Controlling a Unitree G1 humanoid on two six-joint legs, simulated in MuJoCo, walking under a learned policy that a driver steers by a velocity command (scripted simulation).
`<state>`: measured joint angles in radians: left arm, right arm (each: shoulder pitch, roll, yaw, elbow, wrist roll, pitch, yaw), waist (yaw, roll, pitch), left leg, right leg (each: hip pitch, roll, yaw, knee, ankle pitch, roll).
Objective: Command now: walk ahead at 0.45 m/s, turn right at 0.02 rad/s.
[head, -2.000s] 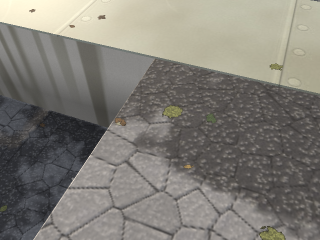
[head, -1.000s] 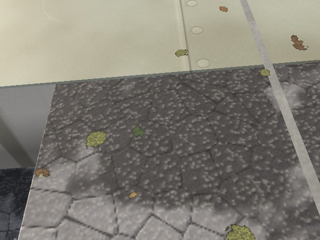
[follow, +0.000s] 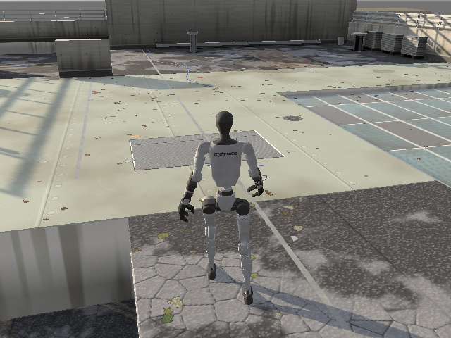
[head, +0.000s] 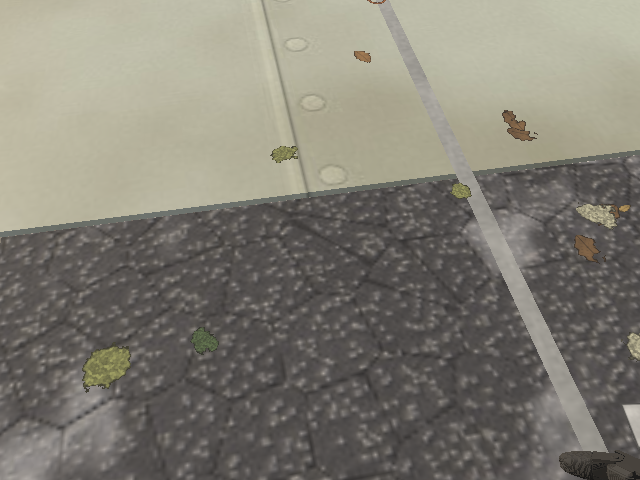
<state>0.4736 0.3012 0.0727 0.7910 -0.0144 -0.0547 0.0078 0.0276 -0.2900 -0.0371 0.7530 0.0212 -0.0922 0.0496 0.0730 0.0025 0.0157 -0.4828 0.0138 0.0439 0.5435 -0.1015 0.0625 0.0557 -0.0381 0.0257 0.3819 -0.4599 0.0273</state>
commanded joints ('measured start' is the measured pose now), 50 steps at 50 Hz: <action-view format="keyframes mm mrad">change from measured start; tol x32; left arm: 1 47 -19 -22 -117 2 -28 4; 23 -539 28 -21 -245 -5 -58 -57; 29 -2 201 49 -139 30 -50 -28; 50 -70 -10 -28 42 37 -20 -4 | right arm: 1 429 -321 -95 46 -28 4 -19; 50 213 -177 -52 -37 -66 57 -59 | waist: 1 -167 297 -329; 23 -167 50 71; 29 44 -262 -511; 33 -47 -76 -60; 50 -37 216 -251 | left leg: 1 836 352 -649 -155 -347 243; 9 285 206 -303 -405 -111 185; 26 557 199 -143 -79 596 91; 29 -169 -67 -167 735 -468 -30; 31 -275 44 -160 780 -341 -30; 47 152 19 -49 -39 109 -32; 50 561 301 -353 -46 815 190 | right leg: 1 -668 80 -10 755 15 -24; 23 -746 -26 -25 134 469 -63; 27 -121 -23 -13 121 453 -163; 29 422 -421 689 1 265 -357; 39 -300 -174 -68 -168 930 -242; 48 -198 -139 -60 82 666 -141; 50 -412 12 -102 378 80 -10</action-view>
